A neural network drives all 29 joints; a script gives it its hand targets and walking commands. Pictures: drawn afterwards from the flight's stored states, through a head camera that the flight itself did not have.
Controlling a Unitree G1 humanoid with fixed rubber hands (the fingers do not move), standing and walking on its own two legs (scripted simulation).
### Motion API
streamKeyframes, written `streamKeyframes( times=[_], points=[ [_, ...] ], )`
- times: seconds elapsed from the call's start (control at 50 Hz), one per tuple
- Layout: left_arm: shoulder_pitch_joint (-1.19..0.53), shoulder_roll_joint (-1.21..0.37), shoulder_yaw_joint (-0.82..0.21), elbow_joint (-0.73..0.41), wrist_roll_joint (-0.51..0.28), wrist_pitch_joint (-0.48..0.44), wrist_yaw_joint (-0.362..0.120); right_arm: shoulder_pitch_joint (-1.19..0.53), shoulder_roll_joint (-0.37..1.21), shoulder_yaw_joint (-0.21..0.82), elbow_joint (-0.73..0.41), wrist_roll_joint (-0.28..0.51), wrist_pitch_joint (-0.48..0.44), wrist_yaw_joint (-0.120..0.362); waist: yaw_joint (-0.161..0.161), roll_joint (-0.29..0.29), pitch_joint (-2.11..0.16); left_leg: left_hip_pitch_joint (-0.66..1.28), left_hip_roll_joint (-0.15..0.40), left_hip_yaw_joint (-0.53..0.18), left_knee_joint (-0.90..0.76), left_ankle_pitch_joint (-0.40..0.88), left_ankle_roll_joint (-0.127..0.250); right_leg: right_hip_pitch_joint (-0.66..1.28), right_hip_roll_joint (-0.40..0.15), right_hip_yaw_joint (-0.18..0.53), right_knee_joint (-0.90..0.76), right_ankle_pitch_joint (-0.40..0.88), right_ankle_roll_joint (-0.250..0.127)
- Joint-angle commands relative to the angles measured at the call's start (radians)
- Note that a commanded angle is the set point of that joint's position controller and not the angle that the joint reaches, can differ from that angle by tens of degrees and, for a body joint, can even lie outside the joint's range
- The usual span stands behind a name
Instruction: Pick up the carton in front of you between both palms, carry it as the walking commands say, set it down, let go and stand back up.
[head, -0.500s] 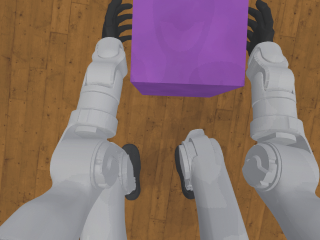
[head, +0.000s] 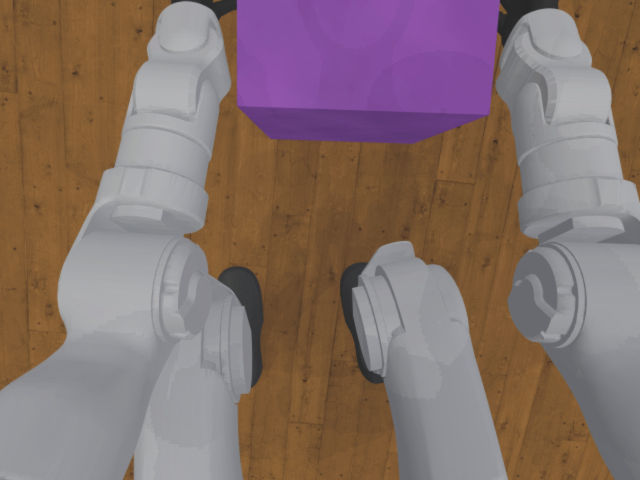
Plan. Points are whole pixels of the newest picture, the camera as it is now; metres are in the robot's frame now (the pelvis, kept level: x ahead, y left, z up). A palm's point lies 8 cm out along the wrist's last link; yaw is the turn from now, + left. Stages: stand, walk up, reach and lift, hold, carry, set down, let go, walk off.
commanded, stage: set down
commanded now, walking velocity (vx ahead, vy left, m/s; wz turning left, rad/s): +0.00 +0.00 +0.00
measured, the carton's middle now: (353, 37) +0.53 -0.10 -0.24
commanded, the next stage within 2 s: none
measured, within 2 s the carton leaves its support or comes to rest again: rests again in 0.88 s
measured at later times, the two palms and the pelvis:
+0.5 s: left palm (181, 18) +0.55 +0.07 -0.17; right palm (511, 35) +0.50 -0.24 -0.17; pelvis -0.01 +0.02 -0.02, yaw -1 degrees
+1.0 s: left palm (168, 40) +0.55 +0.10 -0.22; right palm (515, 54) +0.49 -0.26 -0.20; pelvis +0.00 +0.02 -0.02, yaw -1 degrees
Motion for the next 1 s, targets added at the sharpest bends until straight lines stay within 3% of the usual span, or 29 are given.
streamKeyframes(
  times=[0.0, 0.02, 0.1, 0.12, 0.16, 0.2, 0.24, 0.3, 0.34, 0.4, 0.42, 0.44, 0.46, 0.48, 0.5, 0.52, 0.56, 0.58, 0.6, 0.62, 0.64, 0.72, 0.74, 0.76, 0.84, 0.9, 0.92, 0.94, 0.98],
  points=[
    [-0.582, -0.985, -0.345, -0.153, -0.114, -0.041, -0.246, -0.642, 0.874, 0.370, -0.104, 0.101, -0.056, 0.348, -0.065, 0.083, -1.198, 0.486, -0.071, 0.037, -0.054, 0.318, 0.051, 0.605, 0.039, 0.052, -0.207, 0.538, 0.057],
    [-0.582, -0.923, -0.305, -0.073, -0.051, -0.032, -0.238, -0.601, 0.893, 0.352, -0.067, 0.086, -0.060, 0.345, -0.021, 0.087, -1.170, 0.536, -0.077, 0.046, -0.054, 0.325, 0.058, 0.513, 0.044, 0.046, -0.216, 0.475, 0.058],
    [-0.634, -0.902, -0.339, -0.105, -0.141, -0.047, -0.239, -0.635, 0.808, 0.324, -0.050, 0.063, -0.061, 0.351, -0.121, 0.096, -1.131, 0.556, -0.089, 0.028, -0.046, 0.243, 0.051, 0.497, 0.035, 0.009, -0.197, 0.390, 0.035],
    [-0.556, -0.908, -0.270, -0.012, -0.039, -0.025, -0.231, -0.657, 0.831, 0.279, -0.022, 0.043, -0.059, 0.357, -0.003, 0.130, -1.032, 0.515, -0.088, 0.062, -0.076, 0.223, 0.064, 0.417, 0.038, 0.016, -0.205, 0.336, 0.041],
    [-0.549, -0.889, -0.254, 0.044, -0.060, -0.021, -0.238, -0.611, 0.781, 0.213, 0.033, -0.025, -0.049, 0.371, -0.138, 0.131, -0.942, 0.559, -0.070, 0.007, -0.072, 0.173, 0.050, 0.371, 0.022, -0.004, -0.212, 0.255, 0.037],
    [-0.509, -0.851, -0.227, 0.086, -0.023, -0.008, -0.233, -0.591, 0.761, 0.220, 0.024, -0.010, -0.052, 0.390, -0.044, 0.113, -0.838, 0.526, -0.073, -0.004, -0.074, 0.159, 0.057, 0.300, 0.012, 0.014, -0.168, 0.255, 0.031],
    [-0.446, -0.848, -0.166, 0.127, 0.006, -0.008, -0.240, -0.565, 0.776, 0.195, 0.074, -0.038, -0.042, 0.391, -0.040, 0.128, -0.870, 0.505, -0.085, 0.041, -0.074, 0.151, 0.045, 0.325, 0.019, 0.019, -0.195, 0.222, 0.019],
    [-0.480, -0.793, -0.149, 0.137, 0.018, -0.020, -0.241, -0.596, 0.744, 0.171, 0.018, -0.068, -0.046, 0.399, -0.059, 0.024, -0.784, 0.444, -0.087, 0.005, -0.043, 0.149, 0.074, 0.307, 0.010, 0.016, -0.162, 0.249, 0.027],
    [-0.510, -0.777, -0.162, 0.121, -0.006, -0.010, -0.259, -0.552, 0.697, 0.118, 0.029, -0.093, -0.050, 0.389, -0.100, 0.098, -0.771, 0.463, -0.077, 0.000, -0.077, 0.134, 0.064, 0.298, 0.009, -0.001, -0.182, 0.230, 0.024],
    [-0.483, -0.722, -0.102, 0.125, 0.025, -0.024, -0.238, -0.548, 0.648, 0.130, 0.106, -0.098, -0.042, 0.389, -0.035, 0.068, -0.708, 0.449, -0.077, 0.018, -0.076, 0.063, 0.068, 0.259, 0.021, 0.005, -0.179, 0.160, 0.014],
    [-0.452, -0.695, -0.137, 0.207, 0.040, -0.011, -0.233, -0.511, 0.619, 0.068, 0.127, -0.124, -0.041, 0.384, -0.051, 0.095, -0.686, 0.414, -0.072, 0.010, -0.046, 0.065, 0.052, 0.313, 0.008, 0.040, -0.172, 0.170, 0.013],
    [-0.453, -0.677, -0.134, 0.169, -0.008, -0.011, -0.239, -0.516, 0.587, 0.079, 0.073, -0.141, -0.035, 0.383, -0.118, 0.029, -0.646, 0.398, -0.068, -0.015, -0.049, 0.008, 0.067, 0.317, 0.007, 0.030, -0.182, 0.127, 0.021],
    [-0.378, -0.640, -0.101, 0.203, 0.062, -0.008, -0.233, -0.476, 0.584, 0.065, 0.138, -0.125, -0.040, 0.384, 0.024, 0.091, -0.656, 0.385, -0.069, 0.030, -0.049, 0.026, 0.057, 0.282, 0.007, 0.038, -0.175, 0.124, 0.021],
    [-0.406, -0.636, -0.110, 0.203, 0.032, -0.010, -0.229, -0.450, 0.581, 0.062, 0.113, -0.139, -0.035, 0.386, -0.059, 0.069, -0.609, 0.383, -0.066, 0.016, -0.057, 0.016, 0.053, 0.326, 0.006, 0.044, -0.192, 0.145, 0.017],
    [-0.435, -0.602, -0.083, 0.190, 0.054, -0.018, -0.229, -0.464, 0.576, 0.045, 0.135, -0.145, -0.039, 0.383, -0.050, 0.066, -0.588, 0.389, -0.060, 0.018, -0.034, 0.010, 0.058, 0.268, 0.009, 0.057, -0.184, 0.111, 0.011],
    [-0.405, -0.660, -0.050, 0.239, 0.051, -0.011, -0.242, -0.451, 0.577, 0.039, 0.149, -0.169, -0.034, 0.373, -0.091, 0.062, -0.624, 0.379, -0.076, 0.031, -0.054, -0.023, 0.059, 0.332, 0.010, 0.046, -0.208, 0.085, 0.010],
    [-0.445, -0.619, -0.103, 0.216, 0.044, -0.014, -0.247, -0.461, 0.552, 0.037, 0.161, -0.182, -0.044, 0.363, -0.036, 0.070, -0.571, 0.381, -0.061, 0.021, -0.032, 0.049, 0.054, 0.305, 0.005, 0.063, -0.196, 0.159, 0.010],
    [-0.373, -0.585, -0.128, 0.225, -0.005, -0.021, -0.244, -0.402, 0.506, 0.042, 0.137, -0.167, -0.046, 0.365, -0.116, 0.025, -0.618, 0.384, -0.069, 0.004, -0.030, 0.041, 0.053, 0.373, 0.002, 0.033, -0.173, 0.200, 0.026],
    [-0.399, -0.576, -0.115, 0.261, 0.014, -0.016, -0.249, -0.387, 0.514, 0.018, 0.201, -0.177, -0.039, 0.360, -0.134, 0.066, -0.611, 0.407, -0.052, -0.004, -0.008, 0.023, 0.057, 0.349, 0.008, 0.054, -0.168, 0.163, 0.021],
    [-0.366, -0.612, -0.097, 0.252, 0.016, -0.018, -0.253, -0.405, 0.493, -0.021, 0.195, -0.200, -0.045, 0.349, -0.102, 0.110, -0.617, 0.391, -0.081, 0.023, -0.049, 0.021, 0.049, 0.329, 0.007, 0.037, -0.183, 0.151, 0.006],
    [-0.359, -0.562, -0.061, 0.269, 0.059, -0.015, -0.247, -0.376, 0.545, 0.008, 0.169, -0.185, -0.045, 0.363, -0.030, 0.063, -0.591, 0.415, -0.050, 0.011, -0.033, 0.061, 0.059, 0.319, 0.006, 0.064, -0.174, 0.161, 0.033],
    [-0.294, -0.550, -0.067, 0.260, 0.055, -0.035, -0.243, -0.353, 0.462, 0.014, 0.181, -0.186, -0.055, 0.357, -0.096, 0.068, -0.618, 0.403, -0.059, 0.008, -0.034, 0.112, 0.044, 0.310, 0.007, 0.022, -0.170, 0.218, 0.035],
    [-0.318, -0.515, -0.071, 0.221, 0.067, -0.042, -0.234, -0.317, 0.511, -0.003, 0.245, -0.170, -0.047, 0.356, -0.013, 0.082, -0.627, 0.407, -0.072, 0.030, -0.064, 0.105, 0.050, 0.295, 0.015, 0.033, -0.172, 0.204, 0.020],
    [-0.363, -0.437, -0.040, 0.251, 0.050, -0.036, -0.216, -0.317, 0.416, -0.034, 0.201, -0.180, -0.056, 0.346, -0.079, 0.058, -0.621, 0.425, -0.041, -0.001, -0.020, 0.080, 0.047, 0.317, 0.001, 0.049, -0.167, 0.199, 0.034],
    [-0.215, 0.128, -0.002, 0.190, 0.047, -0.112, -0.061, -0.206, -0.238, -0.168, 0.146, -0.171, -0.169, 0.167, -0.051, 0.110, -0.726, 0.524, -0.029, 0.023, -0.037, 0.167, -0.011, 0.370, -0.036, -0.006, -0.139, 0.264, 0.067],
    [-0.407, 0.261, -0.093, 0.080, -0.084, -0.145, -0.014, -0.314, -0.294, -0.094, 0.114, -0.020, -0.234, 0.082, -0.069, 0.102, -0.894, 0.635, -0.016, 0.005, 0.010, 0.271, 0.001, 0.401, -0.042, 0.017, -0.139, 0.361, 0.053],
    [-0.438, 0.229, -0.136, 0.054, -0.130, -0.151, -0.014, -0.324, -0.306, -0.091, 0.109, -0.015, -0.244, 0.078, -0.149, 0.088, -0.946, 0.643, -0.006, -0.018, 0.029, 0.358, 0.002, 0.421, -0.045, -0.003, -0.122, 0.437, 0.069],
    [-0.456, 0.266, -0.136, -0.021, -0.169, -0.163, -0.012, -0.353, -0.287, -0.007, 0.072, 0.072, -0.247, 0.075, -0.071, 0.066, -1.141, 0.805, -0.016, -0.017, 0.056, 0.480, 0.010, 0.538, -0.053, 0.062, -0.122, 0.561, 0.067],
    [-0.425, 0.202, -0.203, -0.036, -0.223, -0.160, -0.009, -0.315, -0.302, 0.004, 0.025, 0.096, -0.251, 0.068, -0.131, 0.062, -1.220, 0.846, -0.008, -0.017, 0.047, 0.520, 0.024, 0.524, -0.049, 0.029, -0.122, 0.579, 0.055]
  ],
)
